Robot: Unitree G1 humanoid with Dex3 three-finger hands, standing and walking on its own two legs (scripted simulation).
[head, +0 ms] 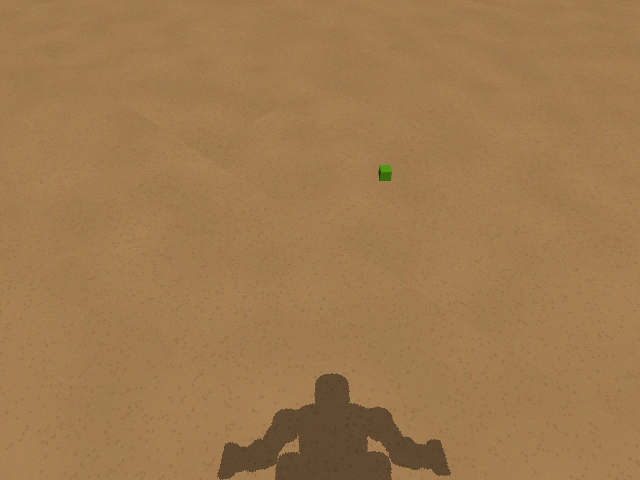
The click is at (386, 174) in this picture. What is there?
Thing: cube
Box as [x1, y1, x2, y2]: [379, 165, 391, 180]
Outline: 380,165 379,179 390,180 390,165
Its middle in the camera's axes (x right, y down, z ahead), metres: +0.32 -0.36 +1.94
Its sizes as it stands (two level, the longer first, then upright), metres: 0.055 0.055 0.055
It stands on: the floor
